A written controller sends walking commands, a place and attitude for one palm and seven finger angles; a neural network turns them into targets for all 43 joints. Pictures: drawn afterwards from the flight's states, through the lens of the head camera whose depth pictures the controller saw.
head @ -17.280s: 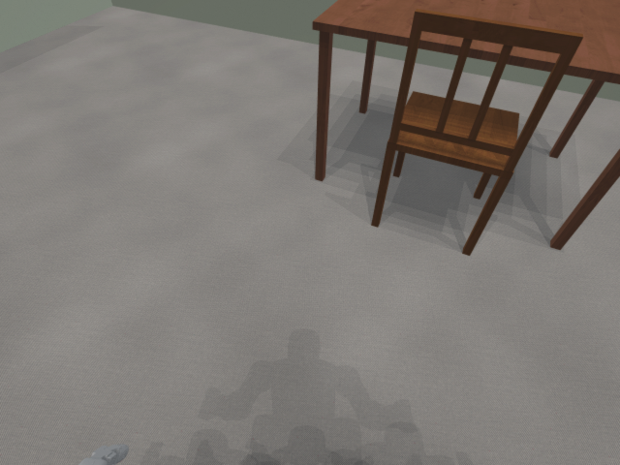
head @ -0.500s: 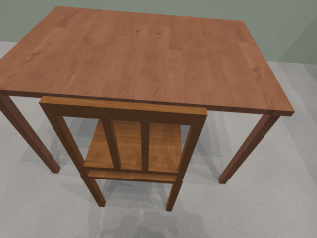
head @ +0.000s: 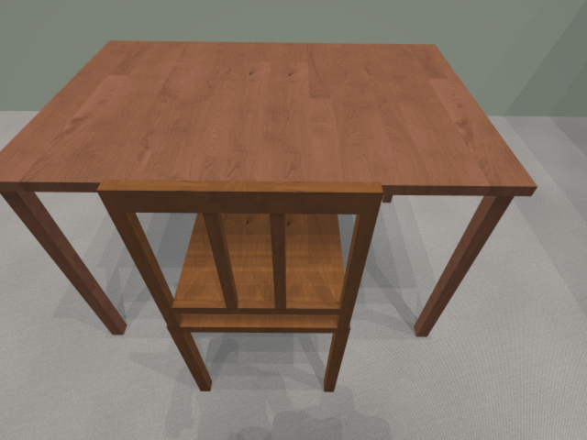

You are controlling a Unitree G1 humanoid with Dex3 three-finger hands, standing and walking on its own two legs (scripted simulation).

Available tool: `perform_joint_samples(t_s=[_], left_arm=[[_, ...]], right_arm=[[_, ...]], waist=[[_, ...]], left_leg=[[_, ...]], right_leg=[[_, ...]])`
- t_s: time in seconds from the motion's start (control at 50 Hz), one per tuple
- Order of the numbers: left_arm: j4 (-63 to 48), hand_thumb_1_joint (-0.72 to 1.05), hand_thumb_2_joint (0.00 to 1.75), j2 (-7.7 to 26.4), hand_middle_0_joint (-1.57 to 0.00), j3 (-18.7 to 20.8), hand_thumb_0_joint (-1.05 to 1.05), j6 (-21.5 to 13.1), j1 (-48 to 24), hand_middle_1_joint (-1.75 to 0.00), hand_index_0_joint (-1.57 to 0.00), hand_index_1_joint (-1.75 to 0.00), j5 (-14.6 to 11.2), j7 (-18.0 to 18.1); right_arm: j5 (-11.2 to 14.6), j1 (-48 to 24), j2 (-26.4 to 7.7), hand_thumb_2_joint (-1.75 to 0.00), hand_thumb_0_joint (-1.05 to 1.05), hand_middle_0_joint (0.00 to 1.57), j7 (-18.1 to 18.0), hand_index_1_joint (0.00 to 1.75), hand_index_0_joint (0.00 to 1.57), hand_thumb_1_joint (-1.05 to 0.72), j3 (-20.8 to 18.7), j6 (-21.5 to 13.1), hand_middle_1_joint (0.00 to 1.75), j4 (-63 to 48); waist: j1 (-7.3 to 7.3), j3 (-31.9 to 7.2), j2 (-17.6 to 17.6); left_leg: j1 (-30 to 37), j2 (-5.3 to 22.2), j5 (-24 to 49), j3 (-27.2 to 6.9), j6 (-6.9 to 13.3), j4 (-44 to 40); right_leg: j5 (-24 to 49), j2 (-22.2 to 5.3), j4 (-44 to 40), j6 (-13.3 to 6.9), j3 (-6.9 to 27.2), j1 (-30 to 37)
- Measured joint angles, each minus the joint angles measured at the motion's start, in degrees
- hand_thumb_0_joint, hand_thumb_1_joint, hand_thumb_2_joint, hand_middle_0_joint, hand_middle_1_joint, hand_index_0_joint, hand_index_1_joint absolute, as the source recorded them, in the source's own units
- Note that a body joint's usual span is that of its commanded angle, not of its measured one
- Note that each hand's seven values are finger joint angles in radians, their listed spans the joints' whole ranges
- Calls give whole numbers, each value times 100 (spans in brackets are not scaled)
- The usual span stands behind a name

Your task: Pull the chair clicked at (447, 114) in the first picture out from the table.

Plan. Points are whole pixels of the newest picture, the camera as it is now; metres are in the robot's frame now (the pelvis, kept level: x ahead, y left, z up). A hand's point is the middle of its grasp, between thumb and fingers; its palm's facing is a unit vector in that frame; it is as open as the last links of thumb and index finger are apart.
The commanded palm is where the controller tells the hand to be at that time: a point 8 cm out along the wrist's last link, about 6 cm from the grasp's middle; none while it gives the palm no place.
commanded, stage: come to a stop and stand still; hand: left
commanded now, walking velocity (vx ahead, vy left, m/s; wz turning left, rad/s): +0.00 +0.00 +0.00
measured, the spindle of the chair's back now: (223, 263) +0.44 +0.16 -0.08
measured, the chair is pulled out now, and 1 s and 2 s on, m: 0.00 0.00 0.00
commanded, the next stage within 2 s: look again from close up in 0.26 s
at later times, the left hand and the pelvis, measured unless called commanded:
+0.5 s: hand out of the picture -0.01 +0.17 -0.16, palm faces +0.01 -0.98 -0.18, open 7.4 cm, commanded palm none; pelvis +0.01 +0.00 +0.01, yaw +0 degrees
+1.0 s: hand out of the picture +0.06 +0.17 -0.16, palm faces +0.00 -0.98 -0.20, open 7.3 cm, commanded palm none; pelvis +0.04 -0.01 +0.01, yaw +0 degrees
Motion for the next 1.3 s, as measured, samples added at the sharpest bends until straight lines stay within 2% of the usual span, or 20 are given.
perform_joint_samples(t_s=[0.18, 0.38, 0.54, 0.64, 0.92, 1.3], left_arm=[[-33, 91, 90, -58, -20, 10, 0, 3, 99, -30, -20, -30, 20, -103], [428, 91, 90, -179, -20, -33, 0, -24, 579, -30, -20, -30, -2, -96], [640, 91, 90, -298, -20, -109, 0, -130, 535, -30, -20, -30, -23, -73], [713, 91, 90, -339, -20, -138, 0, -174, 392, -30, -20, -30, -31, -51], [761, 91, 90, -178, -20, -107, 0, -202, 110, -30, -20, -30, -62, -18], [821, 91, 90, -219, -20, -129, 0, -188, 214, -30, -20, -30, -74, -29]], right_arm=[[-2, 130, 99, -90, 1, 20, 41, 30, 20, -91, 109, 48, 30, 203], [39, 71, 145, -90, 1, 20, 0, 30, 20, -91, 95, -91, 30, 340], [83, -56, 161, -90, 1, 20, -61, 30, 20, -92, 136, -213, 30, 533], [98, -137, 170, -90, 1, 20, -96, 30, 20, -92, 159, -257, 30, 654], [92, -172, 190, -90, 1, 20, -130, 30, 20, -92, 198, -268, 30, 912], [98, -90, 258, -90, 1, 20, -123, 30, 20, -91, 207, -277, 30, 1088]], waist=[[84, 134, -25], [132, 16, -80], [177, -11, -136], [173, -6, -156], [135, 35, -147], [140, 79, -171]], left_leg=[[-140, -93, 305, 95, 84, -315], [-14, -90, 319, 91, 46, -532], [207, -73, 278, 52, 8, -724], [350, -55, 215, 38, -19, -774], [641, -20, 130, 6, -80, -912], [789, 12, 206, -23, -123, -1084]], right_leg=[[112, -80, -109, 36, 105, -243], [301, -59, -382, 95, 136, -106], [268, -36, -592, 93, 107, 127], [211, -15, -658, 75, 97, 277], [124, 24, -803, 26, 73, 573], [198, 61, -983, -17, 48, 729]])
